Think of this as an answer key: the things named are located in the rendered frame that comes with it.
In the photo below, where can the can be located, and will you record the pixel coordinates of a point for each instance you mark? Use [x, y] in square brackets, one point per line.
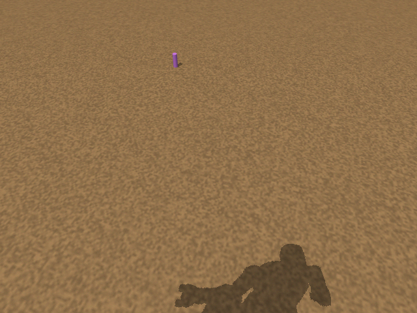
[175, 62]

